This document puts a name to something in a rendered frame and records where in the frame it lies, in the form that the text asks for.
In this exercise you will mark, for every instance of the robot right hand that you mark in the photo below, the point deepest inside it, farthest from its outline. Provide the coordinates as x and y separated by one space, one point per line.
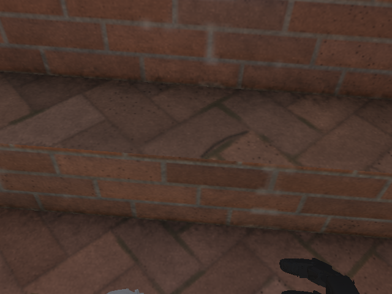
319 273

